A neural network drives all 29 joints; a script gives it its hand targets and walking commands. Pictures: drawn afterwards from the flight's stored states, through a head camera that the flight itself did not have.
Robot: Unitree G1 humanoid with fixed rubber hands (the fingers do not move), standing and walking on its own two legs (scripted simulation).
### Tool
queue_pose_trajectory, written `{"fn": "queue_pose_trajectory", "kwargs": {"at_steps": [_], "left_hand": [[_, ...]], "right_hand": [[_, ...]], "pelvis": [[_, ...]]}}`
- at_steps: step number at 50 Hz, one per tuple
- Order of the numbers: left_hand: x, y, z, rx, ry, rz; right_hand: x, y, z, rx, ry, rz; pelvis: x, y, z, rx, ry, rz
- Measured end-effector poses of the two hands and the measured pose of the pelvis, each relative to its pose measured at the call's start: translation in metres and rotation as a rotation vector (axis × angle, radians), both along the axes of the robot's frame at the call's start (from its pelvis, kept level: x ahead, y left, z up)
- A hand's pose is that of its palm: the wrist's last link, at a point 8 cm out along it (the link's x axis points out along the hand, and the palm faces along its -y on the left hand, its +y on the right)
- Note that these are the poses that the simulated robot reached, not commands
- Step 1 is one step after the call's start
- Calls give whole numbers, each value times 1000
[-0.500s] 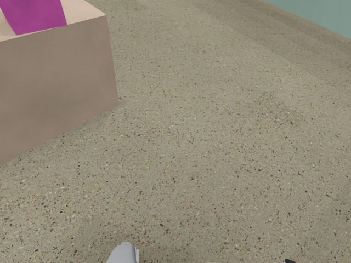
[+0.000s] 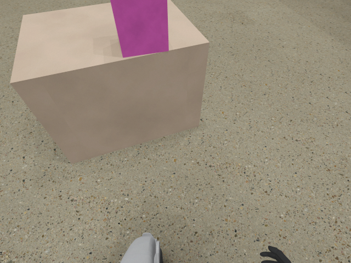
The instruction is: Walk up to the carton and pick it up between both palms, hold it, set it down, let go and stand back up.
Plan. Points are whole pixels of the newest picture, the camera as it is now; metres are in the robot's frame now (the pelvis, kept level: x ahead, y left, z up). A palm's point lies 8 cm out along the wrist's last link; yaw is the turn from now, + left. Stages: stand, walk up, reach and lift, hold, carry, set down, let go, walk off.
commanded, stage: walk up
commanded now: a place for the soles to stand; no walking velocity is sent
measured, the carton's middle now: (140, 18) +1.07 +0.19 +0.04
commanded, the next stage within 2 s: none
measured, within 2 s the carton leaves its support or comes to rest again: neither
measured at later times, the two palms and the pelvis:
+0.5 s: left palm (102, 202) +0.29 +0.23 -0.13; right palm (269, 214) +0.27 -0.25 -0.16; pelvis +0.23 -0.01 -0.03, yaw +7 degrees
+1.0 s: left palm (84, 173) +0.39 +0.31 -0.15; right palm (223, 132) +0.54 -0.15 -0.12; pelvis +0.42 +0.06 -0.02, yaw +9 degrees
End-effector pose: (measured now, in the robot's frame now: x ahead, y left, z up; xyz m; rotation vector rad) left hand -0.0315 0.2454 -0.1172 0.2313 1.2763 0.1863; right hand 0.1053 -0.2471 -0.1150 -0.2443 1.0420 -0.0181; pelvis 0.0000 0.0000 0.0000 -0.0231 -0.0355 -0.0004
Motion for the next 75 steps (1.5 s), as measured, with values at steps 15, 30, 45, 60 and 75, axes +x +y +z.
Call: {"fn": "queue_pose_trajectory", "kwargs": {"at_steps": [15,30,45,60,75], "left_hand": [[194,19,-27,-50,-123,-50],[312,-17,-3,-20,-248,118],[341,53,-39,-56,49,198],[568,54,-8,-4,-272,26],[622,66,-12,-81,-188,68]], "right_hand": [[124,33,-14,-25,-6,-23],[237,1,-29,-26,143,75],[445,103,-8,-6,-130,145],[420,55,-43,-33,201,-25],[526,109,-19,7,85,13]], "pelvis": [[132,12,-22,44,-5,69],[271,-2,-13,-16,-10,184],[385,57,-27,27,-34,204],[489,51,-24,29,-29,121],[541,81,-7,10,-13,125]]}}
